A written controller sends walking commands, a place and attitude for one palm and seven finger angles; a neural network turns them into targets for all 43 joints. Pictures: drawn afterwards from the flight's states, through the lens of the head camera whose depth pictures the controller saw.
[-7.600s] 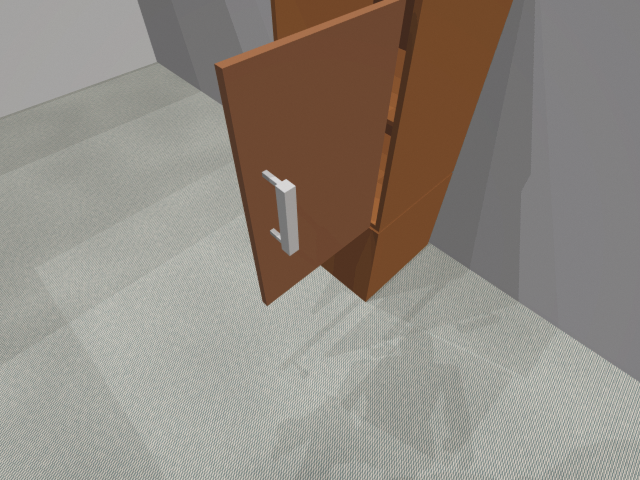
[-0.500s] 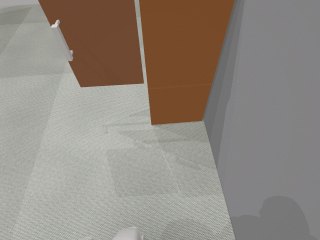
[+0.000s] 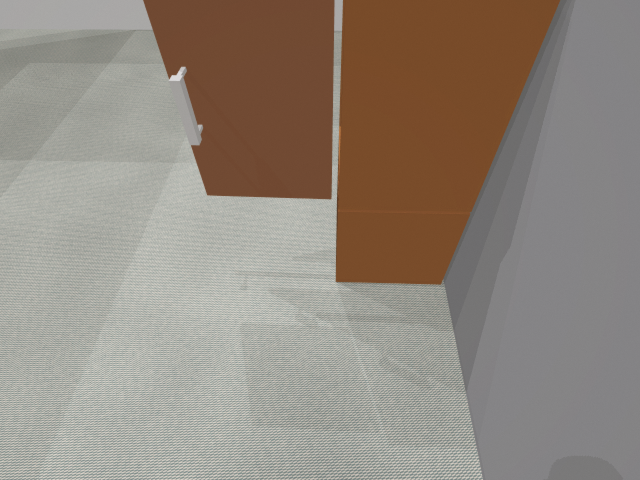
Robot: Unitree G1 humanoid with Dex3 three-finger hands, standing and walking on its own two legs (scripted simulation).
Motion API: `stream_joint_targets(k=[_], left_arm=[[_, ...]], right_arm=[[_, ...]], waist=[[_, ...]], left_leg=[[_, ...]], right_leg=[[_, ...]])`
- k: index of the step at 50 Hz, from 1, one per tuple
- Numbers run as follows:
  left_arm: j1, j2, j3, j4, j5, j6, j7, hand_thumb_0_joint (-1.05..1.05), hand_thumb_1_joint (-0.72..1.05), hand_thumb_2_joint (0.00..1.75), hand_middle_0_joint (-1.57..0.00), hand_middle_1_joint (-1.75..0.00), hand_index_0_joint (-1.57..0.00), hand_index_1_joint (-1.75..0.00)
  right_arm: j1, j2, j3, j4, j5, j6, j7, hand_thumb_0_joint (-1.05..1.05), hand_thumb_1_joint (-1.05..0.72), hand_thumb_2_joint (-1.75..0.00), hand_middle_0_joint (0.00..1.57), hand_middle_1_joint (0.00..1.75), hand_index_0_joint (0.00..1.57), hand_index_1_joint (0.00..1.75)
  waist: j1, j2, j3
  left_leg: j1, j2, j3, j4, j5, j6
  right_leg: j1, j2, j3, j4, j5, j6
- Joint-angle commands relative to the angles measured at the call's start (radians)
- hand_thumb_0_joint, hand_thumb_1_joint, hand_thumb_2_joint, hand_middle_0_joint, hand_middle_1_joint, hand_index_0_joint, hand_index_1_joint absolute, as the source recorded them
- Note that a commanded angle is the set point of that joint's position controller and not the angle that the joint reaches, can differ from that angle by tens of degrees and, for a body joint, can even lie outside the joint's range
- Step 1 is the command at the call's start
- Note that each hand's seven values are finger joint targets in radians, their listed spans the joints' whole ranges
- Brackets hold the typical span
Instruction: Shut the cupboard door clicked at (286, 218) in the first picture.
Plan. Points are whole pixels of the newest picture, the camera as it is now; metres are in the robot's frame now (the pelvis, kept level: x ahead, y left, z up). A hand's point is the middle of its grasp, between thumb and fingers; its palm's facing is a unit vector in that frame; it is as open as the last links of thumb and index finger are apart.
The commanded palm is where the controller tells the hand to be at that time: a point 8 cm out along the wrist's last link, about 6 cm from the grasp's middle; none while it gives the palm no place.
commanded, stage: take the last steps up to it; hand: left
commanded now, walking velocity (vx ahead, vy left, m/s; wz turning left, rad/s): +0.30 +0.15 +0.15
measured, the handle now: (189, 107) +0.88 +0.36 -0.03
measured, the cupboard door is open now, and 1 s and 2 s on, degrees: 89 89 89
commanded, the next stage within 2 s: come to a stop and stand still in 0.94 s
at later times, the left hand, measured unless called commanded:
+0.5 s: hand out of the picture +0.06 +0.24 -0.19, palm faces +0.20 -0.97 -0.16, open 7.4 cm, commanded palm none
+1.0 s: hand (186, 309) +0.41 +0.28 -0.15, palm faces +0.05 -0.98 -0.20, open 7.4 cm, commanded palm none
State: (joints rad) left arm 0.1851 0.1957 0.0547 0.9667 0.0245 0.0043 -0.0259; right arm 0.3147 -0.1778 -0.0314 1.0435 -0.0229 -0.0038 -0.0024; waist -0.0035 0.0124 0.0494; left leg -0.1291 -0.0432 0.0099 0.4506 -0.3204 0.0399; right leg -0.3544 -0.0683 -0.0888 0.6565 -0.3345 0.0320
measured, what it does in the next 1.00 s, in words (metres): walks ahead: right foot, then left foot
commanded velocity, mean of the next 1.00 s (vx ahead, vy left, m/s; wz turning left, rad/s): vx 0.26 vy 0.07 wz -0.01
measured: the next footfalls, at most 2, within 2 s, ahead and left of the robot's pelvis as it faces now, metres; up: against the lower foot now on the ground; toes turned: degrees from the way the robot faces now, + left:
right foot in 0.02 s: +0.08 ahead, -0.12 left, +0.00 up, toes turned -6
left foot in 0.44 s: +0.27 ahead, +0.21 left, +0.00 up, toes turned +14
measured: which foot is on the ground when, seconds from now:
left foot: down 0.00-0.02, up 0.04-0.42, down 0.44-0.90, up 0.92-1.00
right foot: up 0.00-0.00, down 0.02-0.44, up 0.46-0.86, down 0.88-1.00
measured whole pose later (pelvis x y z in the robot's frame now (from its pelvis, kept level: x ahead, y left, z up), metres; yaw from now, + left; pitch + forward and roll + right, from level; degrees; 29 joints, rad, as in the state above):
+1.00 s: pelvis +0.33 +0.10 +0.00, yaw +2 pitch +0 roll +1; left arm 0.17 0.14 0.04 0.98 0.02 -0.06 0.00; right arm 0.33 -0.16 -0.04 1.12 -0.02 0.00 0.00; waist -0.03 0.03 0.06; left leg -0.33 0.02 0.08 0.96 -0.46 -0.01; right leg -0.27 -0.03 -0.11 0.53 -0.26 -0.04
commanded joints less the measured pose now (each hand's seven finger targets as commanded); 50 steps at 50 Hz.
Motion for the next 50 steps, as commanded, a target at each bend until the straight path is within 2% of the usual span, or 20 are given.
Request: stream_joint_targets(k=[1, 2, 3, 6, 8, 12, 18, 20, 21, 22, 23, 25, 29, 37, 42, 43, 45, 46, 48, 50], left_arm=[[0.314, 0.234, 0.06, 0.032, 0.013, -0.051, 0.025, 0.0, 0.9, 0.9, -0.2, -0.3, -0.2, -0.3], [0.323, 0.252, 0.059, 0.027, -0.001, -0.047, 0.032, 0.0, 0.9, 0.9, -0.2, -0.3, -0.2, -0.3], [0.258, 0.223, 0.052, 0.018, -0.003, -0.051, 0.037, 0.0, 0.9, 0.9, -0.2, -0.3, -0.2, -0.3], [0.139, 0.096, 0.022, 0.004, -0.001, -0.068, 0.041, 0.0, 0.9, 0.9, -0.2, -0.3, -0.2, -0.3], [0.169, 0.082, 0.017, 0.029, -0.002, -0.083, 0.04, 0.0, 0.9, 0.9, -0.2, -0.3, -0.2, -0.3], [0.236, 0.096, 0.019, 0.08, 0.0, -0.096, 0.04, 0.0, 0.9, 0.9, -0.2, -0.3, -0.2, -0.3], [0.207, 0.14, 0.029, 0.102, 0.009, -0.08, 0.041, 0.0, 0.9, 0.9, -0.2, -0.3, -0.2, -0.3], [0.189, 0.136, 0.033, 0.105, 0.007, -0.069, 0.04, 0.0, 0.9, 0.9, -0.2, -0.3, -0.2, -0.3], [0.199, 0.104, 0.027, 0.098, 0.004, -0.063, 0.036, 0.0, 0.9, 0.9, -0.2, -0.3, -0.2, -0.3], [0.253, 0.04, 0.022, 0.08, -0.009, -0.056, 0.03, 0.0, 0.9, 0.9, -0.2, -0.3, -0.2, -0.3], [0.184, 0.023, 0.008, 0.035, -0.008, -0.059, 0.032, 0.0, 0.9, 0.9, -0.2, -0.3, -0.2, -0.3], [0.108, 0.021, 0.005, 0.028, -0.005, -0.055, 0.033, 0.0, 0.9, 0.9, -0.2, -0.3, -0.2, -0.3], [0.158, -0.005, 0.01, 0.069, 0.007, -0.032, 0.017, 0.0, 0.9, 0.9, -0.2, -0.3, -0.2, -0.3], [0.022, 0.002, 0.008, -0.016, 0.003, -0.02, 0.01, 0.0, 0.9, 0.9, -0.2, -0.3, -0.2, -0.3], [0.079, 0.034, 0.014, -0.009, 0.006, -0.033, 0.015, 0.0, 0.9, 0.9, -0.2, -0.3, -0.2, -0.3], [0.146, 0.072, 0.022, 0.012, 0.006, -0.042, 0.02, 0.0, 0.9, 0.9, -0.2, -0.3, -0.2, -0.3], [0.301, 0.208, 0.045, 0.047, -0.002, -0.051, 0.033, 0.0, 0.9, 0.9, -0.2, -0.3, -0.2, -0.3], [0.279, 0.179, 0.042, 0.052, -0.008, -0.065, 0.039, 0.0, 0.9, 0.9, -0.2, -0.3, -0.2, -0.3], [0.181, 0.114, 0.025, 0.029, -0.01, -0.072, 0.045, 0.0, 0.9, 0.9, -0.2, -0.3, -0.2, -0.3], [0.147, 0.08, 0.019, 0.028, -0.008, -0.081, 0.047, 0.0, 0.9, 0.9, -0.2, -0.3, -0.2, -0.3]], right_arm=[[-0.034, -0.077, -0.024, -0.085, 0.016, -0.03, 0.004, 0.0, -0.9, -0.9, 0.2, 0.3, 0.2, 0.3], [-0.07, -0.138, -0.036, -0.106, -0.001, -0.021, 0.007, 0.0, -0.9, -0.9, 0.2, 0.3, 0.2, 0.3], [-0.114, -0.132, -0.044, -0.1, -0.003, -0.014, 0.011, 0.0, -0.9, -0.9, 0.2, 0.3, 0.2, 0.3], [-0.075, -0.074, -0.039, -0.049, -0.009, 0.006, 0.028, 0.0, -0.9, -0.9, 0.2, 0.3, 0.2, 0.3], [-0.053, -0.051, -0.033, -0.035, -0.006, 0.011, 0.035, 0.0, -0.9, -0.9, 0.2, 0.3, 0.2, 0.3], [-0.111, -0.022, -0.027, -0.055, -0.001, 0.007, 0.045, 0.0, -0.9, -0.9, 0.2, 0.3, 0.2, 0.3], [-0.172, -0.037, -0.023, -0.097, 0.005, -0.022, 0.056, 0.0, -0.9, -0.9, 0.2, 0.3, 0.2, 0.3], [-0.051, -0.077, -0.033, -0.061, -0.003, -0.034, 0.045, 0.0, -0.9, -0.9, 0.2, 0.3, 0.2, 0.3], [0.1, -0.148, -0.048, -0.016, -0.009, -0.04, 0.032, 0.0, -0.9, -0.9, 0.2, 0.3, 0.2, 0.3], [0.221, -0.272, -0.08, 0.007, -0.022, -0.047, 0.014, 0.0, -0.9, -0.9, 0.2, 0.3, 0.2, 0.3], [0.268, -0.301, -0.081, 0.02, -0.012, -0.036, -0.004, 0.0, -0.9, -0.9, 0.2, 0.3, 0.2, 0.3], [0.085, -0.225, -0.057, -0.031, -0.004, -0.04, -0.012, 0.0, -0.9, -0.9, 0.2, 0.3, 0.2, 0.3], [0.001, -0.099, -0.024, -0.038, -0.004, -0.066, -0.02, 0.0, -0.9, -0.9, 0.2, 0.3, 0.2, 0.3], [0.017, -0.11, -0.028, -0.021, -0.009, -0.063, -0.011, 0.0, -0.9, -0.9, 0.2, 0.3, 0.2, 0.3], [0.015, -0.11, -0.024, 0.001, -0.007, -0.05, -0.007, 0.0, -0.9, -0.9, 0.2, 0.3, 0.2, 0.3], [0.017, -0.09, -0.018, 0.003, 0.0, -0.05, -0.004, 0.0, -0.9, -0.9, 0.2, 0.3, 0.2, 0.3], [0.026, -0.059, -0.014, -0.036, 0.003, -0.046, 0.006, 0.0, -0.9, -0.9, 0.2, 0.3, 0.2, 0.3], [-0.018, -0.082, -0.022, -0.029, 0.002, -0.042, 0.002, 0.0, -0.9, -0.9, 0.2, 0.3, 0.2, 0.3], [-0.043, -0.062, -0.022, -0.016, 0.008, -0.04, -0.002, 0.0, -0.9, -0.9, 0.2, 0.3, 0.2, 0.3], [-0.02, -0.018, -0.016, 0.001, 0.005, -0.03, 0.001, 0.0, -0.9, -0.9, 0.2, 0.3, 0.2, 0.3]], waist=[[0.151, -0.342, -0.067], [0.142, -0.273, -0.036], [0.115, -0.256, 0.041], [0.029, -0.152, 0.084], [0.022, -0.176, 0.052], [0.039, -0.131, 0.022], [0.033, -0.2, 0.04], [-0.036, -0.141, 0.001], [-0.096, 0.008, -0.089], [-0.119, 0.302, -0.197], [-0.136, 0.266, -0.204], [-0.071, 0.23, -0.126], [0.007, 0.087, -0.031], [0.015, 0.041, 0.022], [0.053, -0.004, 0.003], [0.081, -0.058, -0.022], [0.116, -0.295, -0.045], [0.113, -0.321, -0.055], [0.06, -0.127, -0.046], [0.03, -0.086, -0.065]], left_leg=[[-0.542, -0.014, 0.039, 0.411, -0.245, -0.005], [-0.58, 0.023, -0.035, 0.613, -0.279, -0.019], [-0.59, 0.069, -0.075, 0.718, -0.167, -0.025], [-0.52, 0.136, -0.056, 0.705, 0.066, -0.058], [-0.497, 0.139, -0.009, 0.634, 0.117, -0.078], [-0.508, 0.134, 0.049, 0.464, 0.147, -0.091], [-0.298, 0.099, 0.101, 0.183, 0.119, -0.051], [-0.047, 0.06, 0.135, 0.065, 0.133, -0.037], [0.148, 0.099, 0.101, 0.034, 0.107, -0.023], [0.311, 0.35, -0.261, -0.044, 0.097, 0.058], [0.304, 0.443, -0.397, -0.162, 0.098, 0.127], [0.086, 0.438, -0.334, -0.22, -0.097, 0.144], [-0.086, 0.344, -0.107, -0.272, 0.089, 0.111], [-0.071, 0.335, -0.021, -0.31, 0.105, 0.153], [-0.13, 0.258, 0.037, -0.133, 0.061, 0.08], [-0.197, 0.189, 0.089, -0.004, 0.034, 0.04], [-0.469, 0.034, 0.161, 0.449, -0.312, -0.036], [-0.491, 0.071, 0.043, 0.584, -0.26, -0.035], [-0.494, 0.116, -0.012, 0.627, -0.122, -0.054], [-0.409, 0.13, 0.008, 0.539, -0.065, -0.072]], right_leg=[[0.588, -0.376, 0.475, -0.41, -0.154, -0.137], [0.473, -0.479, 0.642, -0.51, -0.273, -0.214], [0.333, -0.453, 0.641, -0.54, -0.354, -0.218], [0.169, -0.312, 0.254, -0.523, -0.08, -0.127], [0.205, -0.268, 0.118, -0.5, 0.149, -0.113], [0.307, -0.255, 0.03, -0.46, 0.397, -0.124], [0.244, -0.277, -0.007, -0.4, 0.323, -0.113], [0.142, -0.235, -0.046, -0.236, 0.312, -0.087], [0.077, -0.178, -0.095, -0.011, 0.266, -0.069], [-0.132, -0.018, -0.142, 0.3, -0.151, -0.025], [-0.248, 0.024, -0.025, 0.513, -0.292, -0.046], [-0.31, -0.053, 0.06, 0.684, -0.154, -0.069], [-0.219, -0.078, 0.061, 0.55, 0.005, -0.048], [-0.115, -0.054, 0.031, 0.131, 0.081, -0.041], [0.165, 0.012, -0.018, -0.119, 0.124, -0.048], [0.29, -0.027, 0.054, -0.188, 0.116, -0.071], [0.478, -0.372, 0.518, -0.413, 0.156, -0.258], [0.432, -0.361, 0.54, -0.423, 0.289, -0.278], [0.386, -0.309, 0.348, -0.391, 0.47, -0.255], [0.312, -0.254, 0.206, -0.383, 0.586, -0.225]])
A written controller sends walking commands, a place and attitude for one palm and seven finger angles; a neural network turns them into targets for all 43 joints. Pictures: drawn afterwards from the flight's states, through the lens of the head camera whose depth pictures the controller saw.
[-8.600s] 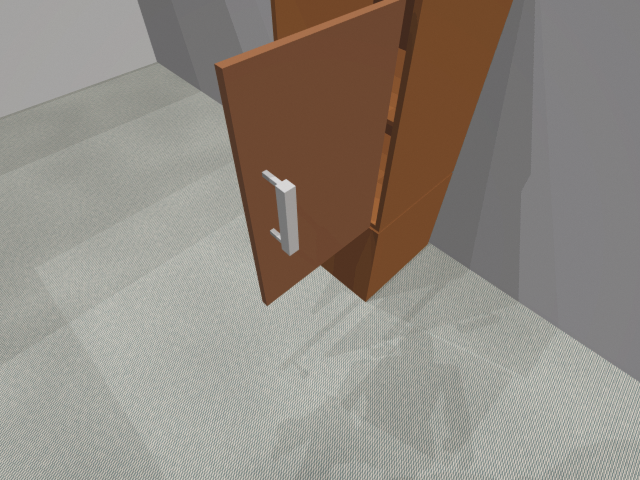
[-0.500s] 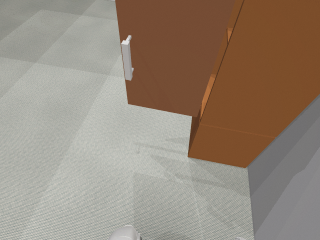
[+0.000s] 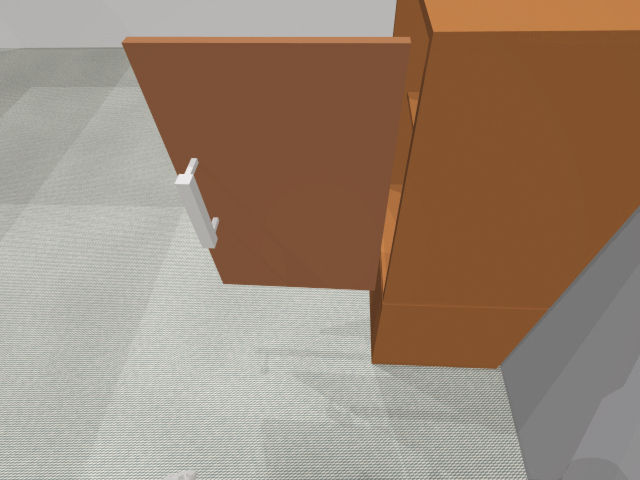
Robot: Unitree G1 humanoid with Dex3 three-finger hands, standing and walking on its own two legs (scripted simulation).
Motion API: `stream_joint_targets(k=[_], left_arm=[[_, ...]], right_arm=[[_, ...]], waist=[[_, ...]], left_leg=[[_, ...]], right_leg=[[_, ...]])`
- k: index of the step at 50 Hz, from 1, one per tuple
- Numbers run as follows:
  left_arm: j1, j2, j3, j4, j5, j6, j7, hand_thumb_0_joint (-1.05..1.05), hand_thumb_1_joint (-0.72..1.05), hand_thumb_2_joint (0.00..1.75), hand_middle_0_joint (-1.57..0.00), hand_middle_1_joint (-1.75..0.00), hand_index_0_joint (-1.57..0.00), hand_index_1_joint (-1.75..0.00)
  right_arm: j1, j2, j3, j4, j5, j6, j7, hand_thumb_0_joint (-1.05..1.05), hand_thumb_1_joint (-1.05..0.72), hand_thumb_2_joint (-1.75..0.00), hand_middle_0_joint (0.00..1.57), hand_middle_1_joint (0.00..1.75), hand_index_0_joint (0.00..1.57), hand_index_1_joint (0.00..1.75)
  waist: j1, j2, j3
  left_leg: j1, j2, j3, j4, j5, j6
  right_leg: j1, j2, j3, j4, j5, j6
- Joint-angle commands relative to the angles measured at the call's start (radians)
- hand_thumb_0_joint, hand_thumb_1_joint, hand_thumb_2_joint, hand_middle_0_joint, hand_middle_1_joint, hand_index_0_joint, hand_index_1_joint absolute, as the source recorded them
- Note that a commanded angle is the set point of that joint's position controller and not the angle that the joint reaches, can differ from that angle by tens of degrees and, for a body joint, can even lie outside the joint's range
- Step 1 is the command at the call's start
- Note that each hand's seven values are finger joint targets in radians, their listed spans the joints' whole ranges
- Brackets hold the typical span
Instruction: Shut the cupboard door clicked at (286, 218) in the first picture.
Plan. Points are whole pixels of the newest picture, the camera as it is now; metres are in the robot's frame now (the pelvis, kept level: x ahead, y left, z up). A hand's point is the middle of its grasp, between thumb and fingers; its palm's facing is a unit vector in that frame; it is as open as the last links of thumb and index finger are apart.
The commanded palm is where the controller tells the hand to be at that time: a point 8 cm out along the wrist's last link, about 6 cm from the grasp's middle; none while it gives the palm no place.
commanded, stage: come to a stop and stand still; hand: left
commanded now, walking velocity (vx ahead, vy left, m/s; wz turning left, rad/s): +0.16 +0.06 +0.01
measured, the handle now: (201, 204) +0.56 +0.24 -0.03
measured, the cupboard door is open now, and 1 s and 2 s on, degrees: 89 89 89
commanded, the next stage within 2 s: look again from close up in 0.96 s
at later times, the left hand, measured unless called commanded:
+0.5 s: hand out of the picture +0.09 +0.23 -0.18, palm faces +0.02 -0.98 -0.22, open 7.4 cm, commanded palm none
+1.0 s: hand out of the picture +0.08 +0.18 -0.18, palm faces -0.02 -0.98 -0.19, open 7.3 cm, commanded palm none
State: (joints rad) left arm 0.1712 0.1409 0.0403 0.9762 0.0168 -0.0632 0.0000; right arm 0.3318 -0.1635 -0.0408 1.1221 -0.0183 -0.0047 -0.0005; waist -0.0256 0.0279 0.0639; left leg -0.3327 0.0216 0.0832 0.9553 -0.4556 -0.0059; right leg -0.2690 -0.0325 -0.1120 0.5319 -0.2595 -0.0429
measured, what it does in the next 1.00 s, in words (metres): steps on the spot: left foot, then right foot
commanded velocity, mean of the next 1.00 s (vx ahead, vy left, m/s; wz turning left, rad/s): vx -0.06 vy -0.01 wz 0.00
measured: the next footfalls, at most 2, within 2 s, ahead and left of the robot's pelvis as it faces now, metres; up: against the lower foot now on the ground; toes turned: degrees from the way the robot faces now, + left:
left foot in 0.22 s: +0.10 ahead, +0.12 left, +0.00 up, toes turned +0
right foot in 0.62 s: +0.05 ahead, -0.12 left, +0.00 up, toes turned -5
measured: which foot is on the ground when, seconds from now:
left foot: up 0.00-0.20, down 0.22-1.00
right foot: down 0.00-0.26, up 0.28-0.60, down 0.62-1.00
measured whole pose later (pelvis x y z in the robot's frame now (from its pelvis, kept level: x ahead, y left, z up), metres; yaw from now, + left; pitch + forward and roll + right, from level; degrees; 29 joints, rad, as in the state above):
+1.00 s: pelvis +0.05 +0.01 +0.00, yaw -3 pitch +0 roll -1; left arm 0.25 0.16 0.01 1.08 0.01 -0.02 0.04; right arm 0.28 -0.16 -0.01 1.10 -0.01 0.01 -0.02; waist 0.00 0.00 0.05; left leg -0.27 0.03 0.03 0.53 -0.26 0.00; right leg -0.16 -0.02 -0.04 0.47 -0.31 0.02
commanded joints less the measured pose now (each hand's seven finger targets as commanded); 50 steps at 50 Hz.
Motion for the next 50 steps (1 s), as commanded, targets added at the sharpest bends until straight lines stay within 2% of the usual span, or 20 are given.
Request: stream_joint_targets(k=[1, 8, 11, 14, 17, 22, 25, 28, 29, 30, 31, 32, 33, 39, 41, 46, 47, 48, 49, 50], left_arm=[[0.147, 0.129, 0.03, 0.024, 0.002, -0.017, 0.021, 0.0, 0.9, 0.9, -0.2, -0.3, -0.2, -0.3], [0.099, 0.152, 0.02, 0.059, -0.004, 0.021, 0.037, 0.0, 0.9, 0.9, -0.2, -0.3, -0.2, -0.3], [0.17, 0.101, 0.007, 0.055, -0.01, 0.057, 0.051, 0.0, 0.9, 0.9, -0.2, -0.3, -0.2, -0.3], [0.171, 0.109, 0.006, 0.051, -0.01, 0.097, 0.044, 0.0, 0.9, 0.9, -0.2, -0.3, -0.2, -0.3], [0.147, 0.126, 0.027, 0.033, -0.006, 0.106, 0.036, 0.0, 0.9, 0.9, -0.2, -0.3, -0.2, -0.3], [0.131, 0.113, 0.04, -0.014, 0.0, 0.123, 0.021, 0.0, 0.9, 0.9, -0.2, -0.3, -0.2, -0.3], [0.126, 0.099, 0.032, -0.03, 0.005, 0.114, 0.012, 0.0, 0.9, 0.9, -0.2, -0.3, -0.2, -0.3], [0.255, 0.097, 0.03, 0.017, 0.005, 0.101, 0.014, 0.0, 0.9, 0.9, -0.2, -0.3, -0.2, -0.3], [0.266, 0.143, 0.034, 0.018, 0.015, 0.091, 0.02, 0.0, 0.9, 0.9, -0.2, -0.3, -0.2, -0.3], [0.2, 0.206, 0.033, -0.001, 0.017, 0.076, 0.026, 0.0, 0.9, 0.9, -0.2, -0.3, -0.2, -0.3], [0.109, 0.238, 0.026, -0.036, 0.016, 0.08, 0.023, 0.0, 0.9, 0.9, -0.2, -0.3, -0.2, -0.3], [0.066, 0.224, 0.023, -0.038, 0.014, 0.061, 0.024, 0.0, 0.9, 0.9, -0.2, -0.3, -0.2, -0.3], [0.048, 0.21, 0.021, -0.026, 0.007, 0.049, 0.025, 0.0, 0.9, 0.9, -0.2, -0.3, -0.2, -0.3], [0.086, 0.181, 0.014, 0.029, -0.008, 0.038, 0.026, 0.0, 0.9, 0.9, -0.2, -0.3, -0.2, -0.3], [0.115, 0.143, 0.009, 0.045, -0.011, 0.045, 0.031, 0.0, 0.9, 0.9, -0.2, -0.3, -0.2, -0.3], [0.113, 0.129, -0.004, 0.091, -0.013, 0.061, 0.03, 0.0, 0.9, 0.9, -0.2, -0.3, -0.2, -0.3], [0.239, 0.128, -0.018, 0.124, 0.006, 0.024, 0.075, 0.0, 0.9, 0.9, -0.2, -0.3, -0.2, -0.3], [0.15, 0.188, -0.015, 0.069, 0.001, 0.012, 0.067, 0.0, 0.9, 0.9, -0.2, -0.3, -0.2, -0.3], [0.105, 0.177, -0.017, 0.05, -0.002, 0.014, 0.061, 0.0, 0.9, 0.9, -0.2, -0.3, -0.2, -0.3], [0.112, 0.158, -0.016, 0.042, 0.003, 0.012, 0.057, 0.0, 0.9, 0.9, -0.2, -0.3, -0.2, -0.3]], right_arm=[[-0.016, -0.016, -0.003, -0.07, 0.0, -0.025, 0.001, 0.0, -0.9, -0.9, 0.2, 0.3, 0.2, 0.3], [-0.019, -0.02, 0.009, -0.055, 0.006, -0.005, -0.011, 0.0, -0.9, -0.9, 0.2, 0.3, 0.2, 0.3], [0.012, -0.157, -0.014, -0.061, 0.001, -0.008, -0.025, 0.0, -0.9, -0.9, 0.2, 0.3, 0.2, 0.3], [-0.031, -0.188, -0.022, -0.082, -0.002, 0.007, -0.054, 0.0, -0.9, -0.9, 0.2, 0.3, 0.2, 0.3], [-0.064, -0.211, -0.034, -0.117, -0.007, 0.017, -0.066, 0.0, -0.9, -0.9, 0.2, 0.3, 0.2, 0.3], [-0.139, -0.209, -0.047, -0.152, -0.01, 0.02, -0.06, 0.0, -0.9, -0.9, 0.2, 0.3, 0.2, 0.3], [-0.15, -0.209, -0.05, -0.156, -0.015, 0.023, -0.047, 0.0, -0.9, -0.9, 0.2, 0.3, 0.2, 0.3], [-0.176, -0.197, -0.054, -0.164, -0.009, 0.037, -0.028, 0.0, -0.9, -0.9, 0.2, 0.3, 0.2, 0.3], [-0.168, -0.139, -0.046, -0.169, -0.001, 0.042, -0.02, 0.0, -0.9, -0.9, 0.2, 0.3, 0.2, 0.3], [-0.176, -0.057, -0.025, -0.189, 0.006, 0.045, -0.009, 0.0, -0.9, -0.9, 0.2, 0.3, 0.2, 0.3], [-0.202, -0.081, -0.022, -0.203, -0.001, 0.048, 0.002, 0.0, -0.9, -0.9, 0.2, 0.3, 0.2, 0.3], [-0.199, -0.077, -0.023, -0.188, -0.007, 0.046, 0.004, 0.0, -0.9, -0.9, 0.2, 0.3, 0.2, 0.3], [-0.17, -0.086, -0.021, -0.166, -0.011, 0.041, 0.002, 0.0, -0.9, -0.9, 0.2, 0.3, 0.2, 0.3], [-0.055, -0.09, -0.002, -0.082, 0.001, -0.003, -0.01, 0.0, -0.9, -0.9, 0.2, 0.3, 0.2, 0.3], [-0.047, -0.119, -0.002, -0.067, 0.0, -0.009, -0.022, 0.0, -0.9, -0.9, 0.2, 0.3, 0.2, 0.3], [-0.044, -0.104, 0.011, -0.025, 0.004, -0.009, -0.034, 0.0, -0.9, -0.9, 0.2, 0.3, 0.2, 0.3], [-0.145, -0.112, 0.018, -0.105, 0.015, -0.03, -0.022, 0.0, -0.9, -0.9, 0.2, 0.3, 0.2, 0.3], [-0.049, -0.07, 0.022, -0.123, 0.008, -0.02, -0.014, 0.0, -0.9, -0.9, 0.2, 0.3, 0.2, 0.3], [-0.007, -0.074, 0.024, -0.114, 0.006, -0.014, -0.01, 0.0, -0.9, -0.9, 0.2, 0.3, 0.2, 0.3], [0.015, -0.078, 0.026, -0.111, -0.005, -0.027, -0.007, 0.0, -0.9, -0.9, 0.2, 0.3, 0.2, 0.3]], waist=[[0.036, -0.122, -0.081], [0.009, -0.163, -0.072], [0.019, 0.097, -0.115], [0.011, 0.254, -0.094], [0.007, 0.113, -0.148], [0.017, 0.114, -0.149], [0.013, 0.163, -0.118], [0.065, 0.094, -0.127], [0.07, -0.067, -0.083], [0.049, -0.278, -0.022], [0.044, -0.209, 0.008], [0.034, -0.203, 0.008], [0.027, -0.286, 0.023], [0.025, -0.102, -0.043], [0.041, -0.057, -0.062], [0.046, 0.004, -0.052], [0.083, -0.007, -0.011], [-0.002, 0.003, -0.07], [-0.012, 0.012, -0.085], [0.0, 0.114, -0.113]], left_leg=[[-0.181, 0.062, -0.05, -0.02, 0.093, -0.032], [0.108, 0.002, -0.013, -0.466, 0.345, -0.044], [0.208, 0.24, -0.202, -0.508, 0.9, 0.078], [0.157, 0.329, -0.309, -0.62, 0.931, 0.181], [0.198, 0.354, -0.283, -0.563, 0.957, 0.232], [0.14, 0.334, -0.226, -0.613, 0.609, 0.199], [0.072, 0.304, -0.223, -0.64, 0.378, 0.169], [-0.082, 0.198, -0.157, -0.62, 0.025, 0.081], [-0.159, 0.094, -0.093, -0.496, -0.058, 0.025], [-0.164, 0.004, -0.019, -0.366, -0.033, -0.03], [-0.068, -0.006, -0.045, -0.27, -0.023, -0.021], [-0.05, 0.0, -0.068, -0.224, 0.04, -0.014], [-0.065, 0.008, -0.081, -0.22, 0.086, -0.011], [0.155, 0.018, -0.078, -0.541, 0.393, -0.015], [0.179, 0.089, -0.116, -0.521, 0.521, 0.009], [0.138, 0.08, -0.141, -0.579, 0.443, 0.019], [0.122, 0.073, -0.093, -0.348, 0.468, 0.002], [0.089, 0.043, -0.09, -0.394, 0.237, 0.005], [0.108, 0.049, -0.094, -0.433, 0.235, 0.01], [0.132, 0.061, -0.101, -0.448, 0.431, 0.017]], right_leg=[[0.209, -0.268, 0.169, -0.261, 0.539, -0.138], [0.089, -0.183, 0.086, -0.12, 0.574, -0.059], [0.007, -0.055, 0.036, -0.002, 0.004, 0.045], [-0.045, -0.004, 0.057, 0.289, -0.34, 0.062], [-0.143, 0.006, 0.13, 0.523, -0.339, 0.056], [-0.159, 0.001, 0.128, 0.507, -0.264, 0.069], [-0.062, -0.001, 0.076, 0.285, -0.252, 0.052], [0.189, 0.022, 0.019, -0.043, -0.054, 0.042], [0.194, -0.072, 0.157, -0.216, -0.168, 0.013], [0.056, -0.261, 0.395, -0.383, -0.39, -0.059], [-0.105, -0.315, 0.406, -0.421, -0.404, -0.095], [-0.119, -0.277, 0.406, -0.397, -0.314, -0.096], [-0.068, -0.244, 0.367, -0.358, -0.164, -0.094], [0.047, -0.163, 0.197, -0.132, 0.247, -0.027], [0.064, -0.105, 0.158, -0.123, 0.215, 0.008], [0.132, -0.084, 0.137, -0.161, 0.106, 0.021], [0.065, -0.135, 0.23, -0.18, 0.473, 0.018], [0.09, -0.183, 0.237, -0.158, 0.361, -0.019], [0.06, -0.142, 0.198, -0.129, 0.169, -0.031], [0.097, -0.103, 0.153, -0.056, 0.275, -0.028]])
